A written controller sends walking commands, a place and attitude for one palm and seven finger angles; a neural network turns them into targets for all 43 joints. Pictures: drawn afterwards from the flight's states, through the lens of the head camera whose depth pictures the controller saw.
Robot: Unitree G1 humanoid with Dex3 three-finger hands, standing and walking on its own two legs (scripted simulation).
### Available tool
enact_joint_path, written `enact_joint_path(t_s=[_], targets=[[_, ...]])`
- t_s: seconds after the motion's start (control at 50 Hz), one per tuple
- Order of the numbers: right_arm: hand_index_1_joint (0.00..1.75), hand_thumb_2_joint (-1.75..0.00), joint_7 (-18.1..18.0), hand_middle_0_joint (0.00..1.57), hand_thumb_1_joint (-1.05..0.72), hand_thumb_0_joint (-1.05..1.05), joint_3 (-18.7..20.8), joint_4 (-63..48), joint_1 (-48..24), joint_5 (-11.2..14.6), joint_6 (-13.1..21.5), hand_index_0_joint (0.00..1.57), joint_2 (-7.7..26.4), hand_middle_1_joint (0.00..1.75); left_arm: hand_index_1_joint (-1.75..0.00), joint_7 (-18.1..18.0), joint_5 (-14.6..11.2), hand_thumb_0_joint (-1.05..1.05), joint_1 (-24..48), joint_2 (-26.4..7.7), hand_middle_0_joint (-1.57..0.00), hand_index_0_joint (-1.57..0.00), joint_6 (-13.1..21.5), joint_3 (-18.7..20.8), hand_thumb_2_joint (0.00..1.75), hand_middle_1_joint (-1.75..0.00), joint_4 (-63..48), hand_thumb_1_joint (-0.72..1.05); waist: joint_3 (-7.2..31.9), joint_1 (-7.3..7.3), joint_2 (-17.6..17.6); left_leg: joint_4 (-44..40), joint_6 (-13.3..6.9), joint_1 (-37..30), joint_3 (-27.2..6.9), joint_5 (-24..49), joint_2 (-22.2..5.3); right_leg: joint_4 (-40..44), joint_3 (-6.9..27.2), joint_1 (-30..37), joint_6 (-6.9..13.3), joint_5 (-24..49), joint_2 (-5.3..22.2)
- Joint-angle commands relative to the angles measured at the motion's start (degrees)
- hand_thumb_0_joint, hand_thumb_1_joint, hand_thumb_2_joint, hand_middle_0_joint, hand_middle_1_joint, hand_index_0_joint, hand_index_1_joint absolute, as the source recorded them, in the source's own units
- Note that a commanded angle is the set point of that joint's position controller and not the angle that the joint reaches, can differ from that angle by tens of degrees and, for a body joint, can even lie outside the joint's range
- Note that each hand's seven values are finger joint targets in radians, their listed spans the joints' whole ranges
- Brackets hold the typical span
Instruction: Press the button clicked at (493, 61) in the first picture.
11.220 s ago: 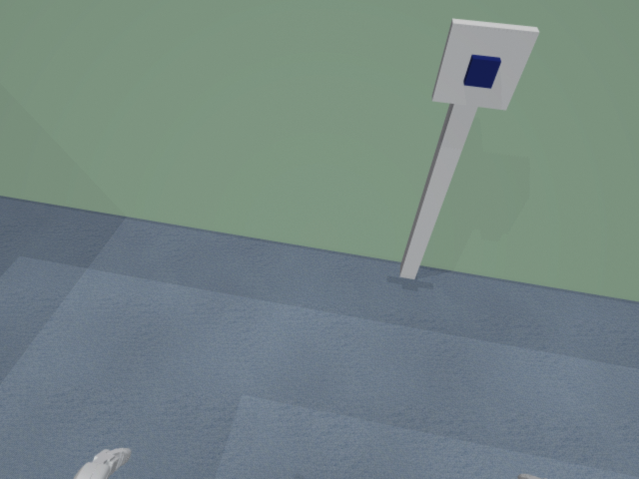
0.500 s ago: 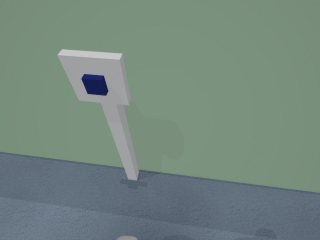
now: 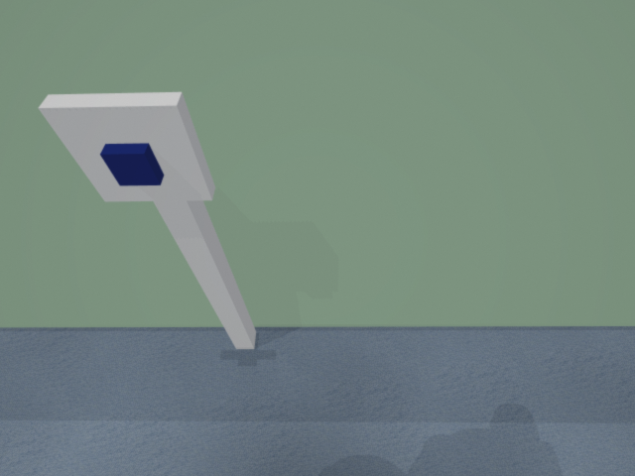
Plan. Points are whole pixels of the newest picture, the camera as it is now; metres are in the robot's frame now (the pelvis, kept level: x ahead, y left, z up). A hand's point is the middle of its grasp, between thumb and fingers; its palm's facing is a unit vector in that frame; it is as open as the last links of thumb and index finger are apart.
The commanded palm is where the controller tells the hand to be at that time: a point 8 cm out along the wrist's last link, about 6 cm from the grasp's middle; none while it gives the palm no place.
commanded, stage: look again from close up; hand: left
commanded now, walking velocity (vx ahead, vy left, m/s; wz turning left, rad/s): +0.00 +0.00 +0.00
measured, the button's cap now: (134, 163) +0.51 +0.29 +0.09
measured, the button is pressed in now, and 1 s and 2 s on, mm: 0 0 0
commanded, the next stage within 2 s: shuffle to correct the standing spot in 0.42 s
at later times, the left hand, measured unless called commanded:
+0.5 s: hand out of the picture +0.04 +0.15 -0.16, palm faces +0.03 -0.97 -0.24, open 7.3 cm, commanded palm none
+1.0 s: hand out of the picture -0.01 +0.22 -0.18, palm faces +0.11 -0.97 -0.23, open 7.4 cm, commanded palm none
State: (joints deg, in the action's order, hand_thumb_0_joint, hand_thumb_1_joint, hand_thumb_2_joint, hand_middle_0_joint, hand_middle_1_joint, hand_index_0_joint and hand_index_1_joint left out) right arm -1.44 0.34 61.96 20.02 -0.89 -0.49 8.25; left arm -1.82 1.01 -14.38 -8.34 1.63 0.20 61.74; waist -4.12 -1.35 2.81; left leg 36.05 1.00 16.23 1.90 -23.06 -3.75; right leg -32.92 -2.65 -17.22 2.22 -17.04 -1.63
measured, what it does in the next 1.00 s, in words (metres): steps on the spot: left foot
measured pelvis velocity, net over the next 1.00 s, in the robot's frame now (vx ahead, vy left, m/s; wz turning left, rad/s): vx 0.01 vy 0.04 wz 0.03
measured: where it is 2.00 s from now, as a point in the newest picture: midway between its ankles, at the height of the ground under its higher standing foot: outside the picture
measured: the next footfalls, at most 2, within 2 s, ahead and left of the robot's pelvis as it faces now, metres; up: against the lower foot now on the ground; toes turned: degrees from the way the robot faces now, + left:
left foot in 0.96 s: +0.08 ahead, +0.11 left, +0.00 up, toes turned +1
right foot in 1.38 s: +0.05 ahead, -0.04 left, +0.00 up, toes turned -1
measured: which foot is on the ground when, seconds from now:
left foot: down 0.00-0.68, up 0.70-0.94, down 0.96-1.00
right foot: down 0.00-0.98, up 1.00-1.00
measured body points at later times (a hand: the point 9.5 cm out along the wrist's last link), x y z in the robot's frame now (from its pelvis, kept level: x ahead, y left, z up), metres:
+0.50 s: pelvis +0.02 -0.03 +0.01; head +0.03 -0.05 +0.46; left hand +0.04 +0.21 -0.14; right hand +0.02 -0.24 -0.16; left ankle -0.02 +0.10 -0.73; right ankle +0.00 -0.09 -0.73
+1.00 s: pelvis +0.01 +0.04 +0.00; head +0.02 +0.04 +0.45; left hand -0.01 +0.28 -0.16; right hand +0.07 -0.20 -0.15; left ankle +0.04 +0.15 -0.73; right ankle +0.00 -0.09 -0.73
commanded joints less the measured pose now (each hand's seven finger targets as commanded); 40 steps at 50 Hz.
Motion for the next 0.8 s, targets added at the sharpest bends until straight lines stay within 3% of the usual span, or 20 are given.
enact_joint_path(t_s=[0.0,0.02,0.04,0.06,0.1,0.12,0.14,0.18,0.22,0.38,0.42,0.5,0.58,0.62,0.68,0.72,0.78], targets=[[0.3,-0.9,0.63,0.2,-0.9,0.0,0.37,-4.02,3.12,0.12,1.63,0.2,2.17,0.3,-0.3,-1.12,-0.11,0.0,-4.84,-7.42,-0.2,-0.2,2.07,1.73,0.9,-0.3,-1.4,0.9,12.8,-0.16,-17.06,5.89,-1.03,4.23,0.28,-2.28,1.29,9.5,11.88,15.9,6.53,33.54,13.1],[0.3,-0.9,0.34,0.2,-0.9,0.0,0.39,-3.98,3.53,0.32,1.75,0.2,2.47,0.3,-0.3,-1.47,-0.36,0.0,-3.83,-6.41,-0.2,-0.2,1.96,1.46,0.9,-0.3,-1.53,0.9,13.33,-0.45,-17.84,3.56,-1.21,3.1,-0.1,-0.88,0.99,8.06,10.55,16.87,6.82,37.44,12.95],[0.3,-0.9,0.12,0.2,-0.9,0.0,0.19,-3.44,3.69,0.51,1.88,0.2,2.27,0.3,-0.3,-1.6,-0.44,0.0,-2.77,-5.95,-0.2,-0.2,1.64,1.21,0.9,-0.3,-1.83,0.9,12.46,-0.92,-13.58,-1.58,-1.03,-0.77,-0.06,1.8,1.11,7.15,9.52,14.45,6.39,36.26,12.59],[0.3,-0.9,0.18,0.2,-0.9,0.0,0.02,-2.3,4.55,0.39,2.02,0.2,1.65,0.3,-0.3,-1.57,-0.54,0.0,-1.36,-6.15,-0.2,-0.2,1.29,1.22,0.9,-0.3,-2.06,0.9,10.64,-1.53,-7.0,-7.59,-0.98,-4.69,0.03,7.63,1.35,5.33,8.12,11.29,5.09,30.96,11.51],[0.3,-0.9,-0.14,0.2,-0.9,0.0,0.05,-1.39,3.96,-0.27,2.54,0.2,3.77,0.3,-0.3,-1.28,-0.88,0.0,-2.34,-4.8,-0.2,-0.2,0.58,0.76,0.9,-0.3,-2.0,0.9,5.26,0.05,5.02,-10.27,-2.88,-5.64,-5.09,25.0,-3.97,3.12,5.74,5.69,1.75,17.75,6.56],[0.3,-0.9,-0.4,0.2,-0.9,0.0,-0.05,-1.74,2.65,-0.3,2.18,0.2,4.19,0.3,-0.3,-1.28,-0.71,0.0,-2.3,-4.62,-0.2,-0.2,0.24,0.75,0.9,-0.3,-2.02,0.9,2.35,0.66,5.08,-10.4,-3.89,-3.23,-5.42,24.93,-4.97,4.85,5.22,5.21,1.33,12.57,5.52],[0.3,-0.9,-0.47,0.2,-0.9,0.0,-0.14,-1.65,0.88,-0.24,2.0,0.2,3.67,0.3,-0.3,-1.17,-0.54,0.0,-2.25,-4.89,-0.2,-0.2,0.0,0.6,0.9,-0.3,-1.55,0.9,-0.61,1.13,6.22,-11.48,-3.8,-1.85,-5.17,22.43,-4.24,5.75,5.39,4.64,1.15,10.9,5.62],[0.3,-0.9,-0.63,0.2,-0.9,0.0,-0.28,-1.63,0.85,-0.07,1.7,0.2,3.25,0.3,-0.3,-0.93,-0.45,0.0,-3.21,-5.27,-0.2,-0.2,0.39,0.48,0.9,-0.3,-0.81,0.9,-2.52,0.72,0.73,-10.92,-2.96,-2.21,-4.14,18.72,-3.07,7.82,7.03,3.69,1.57,14.62,6.68],[0.3,-0.9,-0.62,0.2,-0.9,0.0,-0.23,-0.89,1.64,-0.03,1.52,0.2,3.52,0.3,-0.3,-0.8,-0.52,0.0,-3.0,-5.4,-0.2,-0.2,0.47,0.39,0.9,-0.3,-0.68,0.9,-2.19,0.19,-4.57,-11.85,-2.54,-3.29,-3.66,13.91,-2.22,9.62,7.79,3.54,1.69,13.35,7.33],[0.3,-0.9,-0.6,0.2,-0.9,0.0,-0.39,-0.06,0.98,-0.12,1.78,0.2,4.68,0.3,-0.3,-0.62,-0.53,0.0,-3.35,-6.66,-0.2,-0.2,0.82,0.74,0.9,-0.3,-1.02,0.9,1.42,0.43,-4.24,-12.75,-2.13,-6.05,-2.74,15.28,-1.57,10.55,8.54,7.18,1.68,18.15,8.03],[0.3,-0.9,-0.64,0.2,-0.9,0.0,-0.43,0.29,0.57,-0.06,1.79,0.2,4.63,0.3,-0.3,-0.59,-0.56,0.0,-3.5,-6.84,-0.2,-0.2,0.81,0.79,0.9,-0.3,-0.94,0.9,1.19,0.59,-2.8,-13.02,-1.96,-6.18,-2.42,15.3,-1.64,10.61,8.59,7.49,1.77,19.43,8.19],[0.3,-0.9,-0.73,0.2,-0.9,0.0,-0.54,1.03,0.54,0.07,1.61,0.2,4.52,0.3,-0.3,-0.63,-0.55,0.0,-4.49,-7.07,-0.2,-0.2,0.87,0.88,0.9,-0.3,-0.38,0.9,1.29,0.67,-3.62,-12.73,-1.68,-5.86,-1.86,14.51,-1.46,11.33,9.12,8.51,1.51,21.37,8.53],[0.3,-0.9,-0.74,0.2,-0.9,0.0,-0.33,0.79,0.37,0.32,1.21,0.2,4.8,0.3,-0.3,-1.02,-0.52,0.0,-5.9,-8.77,-0.2,-0.2,1.04,1.64,0.9,-0.3,-0.55,0.9,3.0,1.59,-3.91,-10.27,-0.92,-3.46,-0.3,13.16,-0.21,11.27,11.66,13.02,1.76,30.69,11.68],[0.3,-0.9,-0.79,0.2,-0.9,0.0,-0.11,0.37,0.18,0.43,0.69,0.2,4.5,0.3,-0.3,-1.28,-0.44,0.0,-6.66,-9.68,-0.2,-0.2,0.83,2.21,0.9,-0.3,-0.39,0.9,3.25,2.05,-6.23,-7.95,-0.38,-0.61,0.66,7.83,0.61,11.52,14.1,14.99,3.12,34.12,14.68],[0.3,-0.9,-0.75,0.2,-0.9,0.0,0.41,-1.0,-1.65,0.4,0.16,0.2,4.54,0.3,-0.3,-1.66,0.06,0.0,-7.88,-10.1,-0.2,-0.2,0.5,2.94,0.9,-0.3,-0.82,0.9,2.06,3.26,-8.06,-2.58,-0.07,4.82,0.35,-0.77,0.96,11.53,17.76,16.33,7.19,38.38,19.1],[0.3,-0.9,-0.6,0.2,-0.9,0.0,0.82,-2.16,-3.37,0.33,-0.1,0.2,4.64,0.3,-0.3,-1.81,0.4,0.0,-8.22,-10.15,-0.2,-0.2,0.32,3.39,0.9,-0.3,-1.22,0.9,1.42,3.78,-8.84,1.9,-0.01,7.57,-0.52,-3.57,0.67,12.27,19.76,15.36,10.28,37.4,21.82],[0.3,-0.9,0.06,0.2,-0.9,0.0,1.38,-3.59,-4.36,0.31,-0.36,0.2,4.35,0.3,-0.3,-1.77,0.64,0.0,-6.78,-11.24,-0.2,-0.2,-0.12,4.15,0.9,-0.3,-2.51,0.9,1.61,3.52,-8.44,3.02,0.36,7.01,-0.36,-2.38,1.24,11.49,17.78,12.67,10.79,35.5,21.82]])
